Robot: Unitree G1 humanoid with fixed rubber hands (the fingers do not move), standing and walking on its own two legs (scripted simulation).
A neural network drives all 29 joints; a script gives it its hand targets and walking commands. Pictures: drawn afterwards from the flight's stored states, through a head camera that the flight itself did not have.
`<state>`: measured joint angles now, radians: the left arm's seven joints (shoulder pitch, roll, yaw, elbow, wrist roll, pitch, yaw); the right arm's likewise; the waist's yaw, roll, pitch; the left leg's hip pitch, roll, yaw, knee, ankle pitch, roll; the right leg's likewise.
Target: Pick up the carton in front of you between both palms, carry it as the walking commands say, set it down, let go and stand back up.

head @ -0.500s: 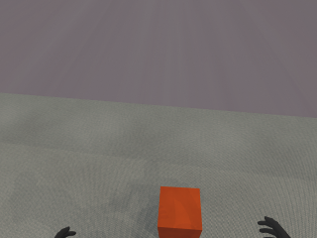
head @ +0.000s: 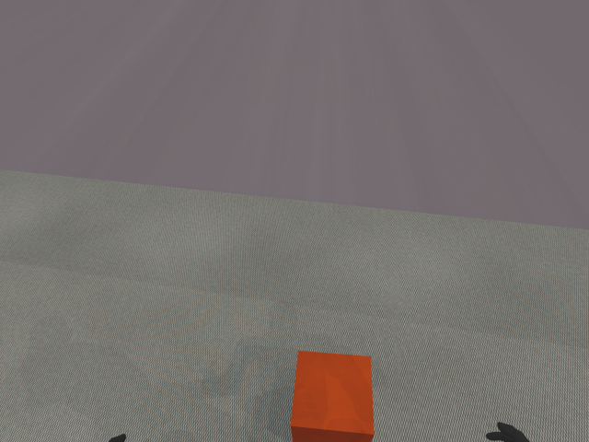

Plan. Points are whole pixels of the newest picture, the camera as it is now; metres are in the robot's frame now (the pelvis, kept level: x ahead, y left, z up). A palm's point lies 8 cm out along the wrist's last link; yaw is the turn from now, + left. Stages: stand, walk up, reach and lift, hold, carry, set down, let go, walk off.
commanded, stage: stand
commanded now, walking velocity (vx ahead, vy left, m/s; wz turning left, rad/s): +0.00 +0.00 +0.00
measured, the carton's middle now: (331, 404) +0.40 -0.07 -0.65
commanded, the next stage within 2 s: none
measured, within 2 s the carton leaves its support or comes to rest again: neither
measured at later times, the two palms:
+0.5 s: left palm out of the picture +0.08 +0.31 -0.09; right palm out of the picture +0.08 -0.30 -0.10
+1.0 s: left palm out of the picture +0.07 +0.31 -0.09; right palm out of the picture +0.06 -0.31 -0.10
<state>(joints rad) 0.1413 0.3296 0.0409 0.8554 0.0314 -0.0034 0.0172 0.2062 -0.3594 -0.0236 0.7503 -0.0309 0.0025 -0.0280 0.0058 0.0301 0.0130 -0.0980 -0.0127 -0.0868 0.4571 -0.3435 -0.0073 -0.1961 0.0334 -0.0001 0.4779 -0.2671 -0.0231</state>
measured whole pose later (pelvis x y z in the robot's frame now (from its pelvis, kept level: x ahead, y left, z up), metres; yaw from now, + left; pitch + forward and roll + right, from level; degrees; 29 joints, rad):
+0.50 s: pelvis -0.02 +0.00 +0.01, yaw +0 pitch -2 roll +0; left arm 0.12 0.36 0.03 0.98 0.02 -0.01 0.01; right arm 0.18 -0.38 -0.01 0.88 -0.03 -0.01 -0.02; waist 0.01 0.02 0.02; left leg -0.07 -0.01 -0.08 0.39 -0.28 -0.01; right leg -0.17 0.03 0.01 0.41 -0.20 -0.02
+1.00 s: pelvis -0.03 +0.00 +0.01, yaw +0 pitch -2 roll +0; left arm 0.10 0.38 0.02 1.05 0.01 -0.01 0.01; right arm 0.16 -0.39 0.00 0.97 -0.02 -0.01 -0.02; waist 0.01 0.02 0.03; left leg -0.06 -0.02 -0.08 0.35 -0.25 -0.01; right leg -0.16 0.03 0.01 0.37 -0.17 -0.02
